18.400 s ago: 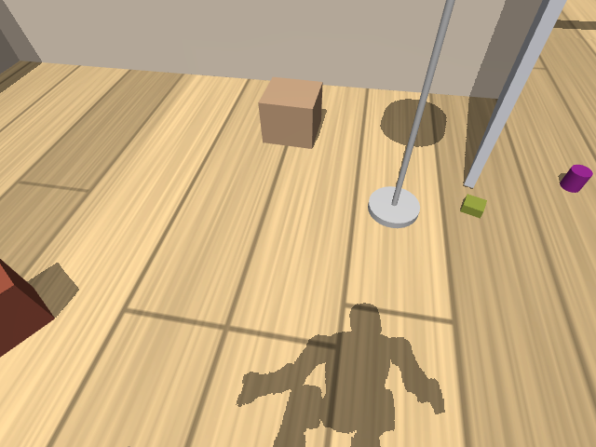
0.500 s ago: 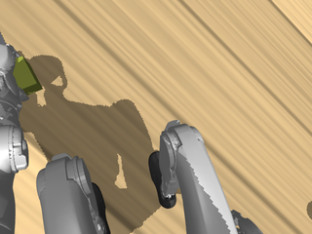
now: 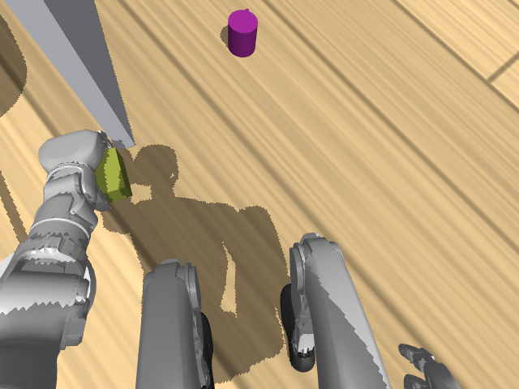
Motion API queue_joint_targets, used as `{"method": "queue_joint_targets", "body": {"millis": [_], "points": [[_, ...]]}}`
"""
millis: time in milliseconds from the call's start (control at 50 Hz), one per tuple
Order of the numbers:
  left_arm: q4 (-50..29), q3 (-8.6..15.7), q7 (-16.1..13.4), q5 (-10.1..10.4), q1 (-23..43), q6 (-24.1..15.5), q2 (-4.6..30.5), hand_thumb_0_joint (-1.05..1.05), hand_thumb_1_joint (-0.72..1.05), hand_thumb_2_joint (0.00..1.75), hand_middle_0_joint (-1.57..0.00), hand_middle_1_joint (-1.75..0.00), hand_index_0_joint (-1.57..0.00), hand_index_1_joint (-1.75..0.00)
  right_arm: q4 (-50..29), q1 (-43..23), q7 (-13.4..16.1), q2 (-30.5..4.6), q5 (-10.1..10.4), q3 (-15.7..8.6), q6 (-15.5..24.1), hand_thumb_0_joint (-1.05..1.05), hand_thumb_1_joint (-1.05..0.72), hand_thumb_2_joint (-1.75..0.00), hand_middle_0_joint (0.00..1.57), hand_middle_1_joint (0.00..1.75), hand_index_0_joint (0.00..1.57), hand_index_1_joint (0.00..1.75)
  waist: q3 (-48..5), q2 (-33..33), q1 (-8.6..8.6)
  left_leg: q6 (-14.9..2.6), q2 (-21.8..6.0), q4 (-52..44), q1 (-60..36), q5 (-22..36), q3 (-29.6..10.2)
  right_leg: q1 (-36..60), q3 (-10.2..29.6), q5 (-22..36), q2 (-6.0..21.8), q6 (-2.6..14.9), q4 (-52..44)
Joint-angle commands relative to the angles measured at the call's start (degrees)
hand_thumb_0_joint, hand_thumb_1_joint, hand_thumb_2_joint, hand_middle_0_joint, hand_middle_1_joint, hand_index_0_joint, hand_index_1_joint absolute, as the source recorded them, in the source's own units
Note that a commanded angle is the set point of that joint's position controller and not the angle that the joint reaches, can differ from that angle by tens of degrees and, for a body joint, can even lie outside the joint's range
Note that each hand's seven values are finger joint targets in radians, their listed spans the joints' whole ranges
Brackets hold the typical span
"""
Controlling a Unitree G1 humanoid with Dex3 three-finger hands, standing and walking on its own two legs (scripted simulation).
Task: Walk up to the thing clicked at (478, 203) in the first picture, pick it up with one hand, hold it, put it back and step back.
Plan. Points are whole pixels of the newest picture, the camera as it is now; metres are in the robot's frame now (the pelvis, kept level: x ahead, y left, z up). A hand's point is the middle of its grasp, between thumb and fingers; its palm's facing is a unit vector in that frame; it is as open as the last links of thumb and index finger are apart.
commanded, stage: lift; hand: left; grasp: from above
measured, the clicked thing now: (98, 179) +0.48 +0.24 -0.14
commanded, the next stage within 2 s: hold in 1.02 s
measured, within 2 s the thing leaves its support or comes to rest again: neither
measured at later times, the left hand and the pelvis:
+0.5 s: hand (16, 168) +0.40 +0.22 +0.10, palm faces -0.42 -0.15 -0.90, open 10.9 cm; pelvis +0.02 -0.01 +0.19, yaw +1 degrees
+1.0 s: hand out of the picture +0.40 +0.22 +0.21, palm faces -0.42 -0.16 -0.89, open 10.9 cm; pelvis +0.07 +0.00 +0.29, yaw +1 degrees
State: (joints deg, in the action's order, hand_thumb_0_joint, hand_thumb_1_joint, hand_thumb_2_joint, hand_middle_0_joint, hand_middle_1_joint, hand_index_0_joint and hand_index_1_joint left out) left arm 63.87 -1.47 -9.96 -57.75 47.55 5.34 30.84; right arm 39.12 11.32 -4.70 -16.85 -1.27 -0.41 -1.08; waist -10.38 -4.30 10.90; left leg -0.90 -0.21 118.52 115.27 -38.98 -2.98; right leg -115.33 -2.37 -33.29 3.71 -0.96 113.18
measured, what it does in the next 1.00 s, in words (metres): rises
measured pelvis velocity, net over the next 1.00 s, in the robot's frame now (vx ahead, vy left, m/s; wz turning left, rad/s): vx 0.07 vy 0.00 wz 0.02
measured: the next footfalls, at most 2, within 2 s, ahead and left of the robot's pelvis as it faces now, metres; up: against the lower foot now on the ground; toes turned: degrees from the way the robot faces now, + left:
none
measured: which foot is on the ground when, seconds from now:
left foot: down 0.00-1.00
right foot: down 0.00-1.00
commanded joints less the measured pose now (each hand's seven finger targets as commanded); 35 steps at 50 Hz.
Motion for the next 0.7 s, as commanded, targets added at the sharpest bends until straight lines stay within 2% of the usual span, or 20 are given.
{"method": "queue_joint_targets", "body": {"millis": [0, 20, 60, 100, 120, 140, 200, 220, 260, 300, 340, 360, 400, 420, 480, 560, 600, 620, 640, 680], "points": [[-17.7, 0.9, -1.5, 0.9, 20.0, 0.9, 11.4, 0.0, 0.68, 0.63, -1.11, -0.44, -1.08, -0.47, -2.6, 8.9, 2.4, -11.1, 1.0, -4.8, 0.7, 0.0, -0.89, -0.9, 0.2, 0.3, 0.2, 0.3, -39.8, -10.1, 0.64, -0.26, 1.3, -23.3, -33.2, 8.6, -0.2, 28.1, -2.4, 8.1, -3.2, 2.89, -16.1], [-18.8, 2.3, -1.7, 1.2, 19.2, 1.2, 13.6, 0.0, 0.68, 0.64, -1.12, -0.43, -1.08, -0.47, -2.5, 8.5, 3.0, -10.9, 1.3, -4.8, 0.6, 0.0, -0.89, -0.9, 0.2, 0.3, 0.2, 0.3, -39.4, -8.7, -0.07, -0.41, 1.4, -24.3, -33.6, 8.5, -0.2, 29.9, -2.0, 7.8, -3.1, 2.76, -17.7], [-19.7, 0.8, -1.7, 2.2, 16.9, 1.9, 10.7, 0.0, 0.69, 0.63, -1.14, -0.39, -1.1, -0.44, -2.5, 6.9, 3.9, -9.9, 1.4, -4.6, 0.7, 0.0, -0.9, -0.9, 0.2, 0.3, 0.2, 0.3, -37.2, -7.4, 0.25, -0.43, 1.3, -27.2, -35.3, 7.1, -0.3, 32.9, -1.6, 6.8, -3.2, 2.52, -20.9], [-19.7, 0.9, -1.8, 2.4, 14.0, 2.8, 10.8, 0.0, 0.7, 0.64, -1.15, -0.4, -1.11, -0.44, -2.3, 6.2, 4.8, -9.4, 1.7, -4.7, 0.9, 0.0, -0.89, -0.9, 0.2, 0.3, 0.2, 0.3, -36.8, -6.1, -0.47, -0.38, 1.3, -29.3, -37.9, 7.6, 0.2, 36.0, -1.2, 6.5, -3.2, 2.43, -23.9], [-20.4, -0.1, -1.7, 2.6, 13.2, 3.2, 9.4, 0.0, 0.7, 0.63, -1.15, -0.41, -1.11, -0.45, -2.3, 5.9, 5.1, -8.7, 1.8, -4.6, 1.0, 0.0, -0.9, -0.9, 0.2, 0.3, 0.2, 0.3, -36.5, -6.0, -0.29, -0.38, 1.3, -30.5, -38.4, 8.2, 1.0, 38.5, -1.0, 6.8, -3.5, 2.38, -25.6], [-21.8, 0.7, -1.8, 2.7, 12.1, 3.6, 10.9, 0.0, 0.71, 0.63, -1.16, -0.4, -1.12, -0.45, -2.3, 5.4, 5.4, -8.5, 1.9, -4.5, 1.0, 0.0, -0.89, -0.9, 0.2, 0.3, 0.2, 0.3, -36.3, -5.1, -1.21, -0.51, 1.4, -31.8, -39.1, 7.7, 1.2, 41.1, -0.6, 5.9, -3.5, 2.3, -27.5], [-21.7, -1.3, -1.7, 3.7, 8.5, 5.0, 7.4, 0.0, 0.69, 0.67, -1.17, -0.38, -1.11, -0.44, -1.8, 4.2, 6.3, -7.2, 2.4, -4.1, 1.4, 0.0, -0.9, -0.9, 0.2, 0.3, 0.2, 0.3, -33.7, -2.3, -1.12, -0.68, 1.4, -34.9, -41.7, 8.2, 2.0, 46.1, 0.1, 6.0, -3.8, 2.07, -32.3], [-23.1, -1.2, -1.7, 4.1, 8.2, 5.3, 7.9, 0.0, 0.7, 0.67, -1.17, -0.4, -1.12, -0.45, -1.8, 4.0, 6.7, -6.9, 2.6, -4.0, 1.6, 0.0, -0.9, -0.9, 0.2, 0.3, 0.2, 0.3, -33.6, -2.1, -1.75, -0.83, 1.5, -36.1, -42.6, 8.5, 2.3, 48.6, 0.5, 6.1, -3.8, 2.02, -34.0], [-21.2, -2.2, -1.7, 4.4, 4.0, 6.1, 5.9, 0.0, 0.7, 0.65, -1.17, -0.39, -1.12, -0.44, -1.3, 3.8, 7.2, -6.5, 2.9, -3.8, 2.1, 0.0, -0.9, -0.9, 0.2, 0.3, 0.2, 0.3, -30.0, -1.2, -1.98, -0.82, 1.4, -38.7, -44.5, 9.5, 2.6, 50.5, 0.7, 7.2, -3.8, 1.97, -36.8], [-23.7, -1.5, -2.1, 4.4, 4.3, 6.4, 7.5, 0.0, 0.7, 0.65, -1.18, -0.37, -1.12, -0.43, -1.1, 3.4, 7.8, -6.4, 3.3, -3.6, 2.3, 0.0, -0.9, -0.9, 0.2, 0.3, 0.2, 0.3, -29.4, -2.1, -3.37, -0.52, 1.3, -42.5, -49.0, 8.7, 1.8, 52.9, 1.1, 6.1, -3.8, 2.12, -39.6], [-23.5, -2.4, -2.2, 4.5, 4.2, 6.7, 6.1, 0.0, 0.71, 0.66, -1.19, -0.38, -1.13, -0.44, -0.7, 3.1, 8.3, -6.0, 3.5, -3.3, 2.7, 0.0, -0.9, -0.9, 0.2, 0.3, 0.2, 0.3, -26.5, -2.0, -3.27, -0.32, 0.9, -45.8, -52.2, 8.0, 1.1, 53.8, 1.0, 5.7, -4.1, 2.18, -42.2], [-22.0, -3.6, -2.1, 4.4, 2.9, 6.9, 4.0, 0.0, 0.71, 0.67, -1.2, -0.37, -1.14, -0.44, -0.2, 2.9, 8.5, -5.5, 3.5, -3.4, 3.0, 0.0, -0.9, -0.9, 0.2, 0.3, 0.2, 0.3, -24.6, -1.4, -3.01, -0.25, 0.7, -47.1, -53.4, 8.4, 1.2, 54.7, 0.9, 5.9, -4.3, 2.21, -43.5], [-21.0, -3.3, -2.3, 4.5, 1.2, 7.0, 4.6, 0.0, 0.72, 0.64, -1.2, -0.38, -1.14, -0.44, 0.2, 2.8, 8.9, -5.5, 3.7, -3.2, 3.4, 0.0, -0.9, -0.9, 0.2, 0.3, 0.2, 0.3, -22.3, -1.1, -3.95, -0.18, 0.6, -50.0, -55.7, 8.0, 0.8, 56.8, 1.3, 5.6, -4.3, 2.18, -46.4], [-21.6, -3.8, -2.3, 4.9, 1.0, 6.9, 3.6, 0.0, 0.71, 0.63, -1.19, -0.37, -1.13, -0.44, 0.1, 2.6, 9.0, -5.4, 3.7, -3.2, 3.8, 0.0, -0.9, -0.9, 0.2, 0.3, 0.2, 0.3, -21.9, -1.6, -4.19, -0.1, 0.4, -51.8, -57.2, 7.8, 0.5, 58.1, 1.2, 5.5, -4.4, 2.18, -47.4], [-20.3, -5.1, -2.3, 5.2, -1.1, 6.9, 1.3, 0.0, 0.67, 0.63, -1.16, -0.37, -1.1, -0.44, 0.4, 2.7, 9.2, -5.1, 3.9, -3.1, 4.4, 0.0, -0.9, -0.9, 0.2, 0.3, 0.2, 0.3, -20.0, -0.5, -4.55, -0.03, 0.3, -55.3, -61.4, 9.9, 0.5, 61.8, 1.3, 7.4, -4.5, 2.15, -51.1], [-22.5, -5.5, -2.7, 5.2, -0.8, 6.7, 1.6, 0.0, 0.66, 0.62, -1.14, -0.4, -1.09, -0.45, 0.3, 3.1, 9.5, -5.0, 4.0, -3.1, 4.7, 0.0, -0.9, -0.9, 0.2, 0.3, 0.2, 0.3, -20.0, 0.4, -5.14, -0.23, 0.6, -59.1, -66.8, 13.8, 1.7, 69.3, 1.8, 10.4, -4.7, 2.02, -56.4], [-20.3, -6.8, -2.9, 5.7, -3.7, 6.9, -1.2, 0.0, 0.68, 0.64, -1.17, -0.38, -1.11, -0.45, 0.7, 3.5, 9.5, -4.5, 3.8, -2.8, 4.9, 0.0, -0.9, -0.9, 0.2, 0.3, 0.2, 0.3, -17.7, 1.7, -4.58, -0.37, 0.9, -60.6, -67.9, 16.5, 2.4, 72.0, 1.9, 12.9, -4.7, 1.83, -58.6], [-20.9, -6.6, -3.1, 5.8, -3.0, 7.0, -0.7, 0.0, 0.68, 0.65, -1.17, -0.39, -1.11, -0.45, 0.8, 3.7, 9.5, -4.6, 3.7, -2.9, 5.0, 0.0, -0.9, -0.9, 0.2, 0.3, 0.2, 0.3, -17.2, 2.0, -4.83, -0.37, 1.0, -61.8, -69.2, 17.3, 2.6, 73.3, 1.8, 13.7, -4.6, 1.74, -59.9], [-23.2, -5.1, -3.5, 5.4, -1.2, 6.8, 2.4, 0.0, 0.69, 0.64, -1.18, -0.39, -1.12, -0.45, 0.9, 4.0, 9.7, -5.1, 3.7, -3.2, 5.0, 0.0, -0.9, -0.9, 0.2, 0.3, 0.2, 0.3, -18.8, 0.6, -5.98, -0.25, 0.9, -62.7, -71.6, 18.6, 2.8, 74.9, 1.9, 15.0, -4.6, 1.79, -60.6], [-21.6, -6.0, -3.7, 5.1, -2.8, 6.8, 0.6, 0.0, 0.68, 0.64, -1.18, -0.37, -1.11, -0.44, 0.9, 4.1, 9.6, -4.6, 3.6, -3.0, 5.0, 0.0, -0.9, -0.9, 0.2, 0.3, 0.2, 0.3, -17.2, 1.4, -5.68, -0.16, 0.9, -64.8, -73.8, 20.3, 2.7, 76.9, 1.7, 16.6, -4.6, 1.74, -62.3]]}}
